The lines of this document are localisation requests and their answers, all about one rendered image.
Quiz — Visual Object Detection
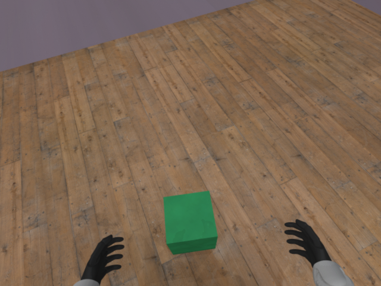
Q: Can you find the carton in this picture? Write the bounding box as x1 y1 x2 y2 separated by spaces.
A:
163 191 218 255

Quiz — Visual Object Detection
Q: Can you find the right robot hand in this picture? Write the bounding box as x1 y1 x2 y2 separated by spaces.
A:
285 219 332 267

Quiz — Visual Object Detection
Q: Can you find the left robot hand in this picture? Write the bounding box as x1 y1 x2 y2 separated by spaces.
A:
81 235 124 285

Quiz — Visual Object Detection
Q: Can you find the right robot forearm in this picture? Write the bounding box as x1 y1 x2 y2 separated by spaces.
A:
313 260 354 286

